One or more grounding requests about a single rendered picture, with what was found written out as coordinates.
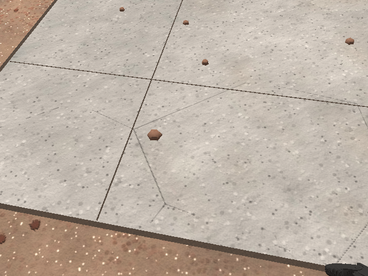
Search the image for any robot right hand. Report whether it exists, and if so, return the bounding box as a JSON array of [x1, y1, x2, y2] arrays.
[[325, 263, 368, 276]]

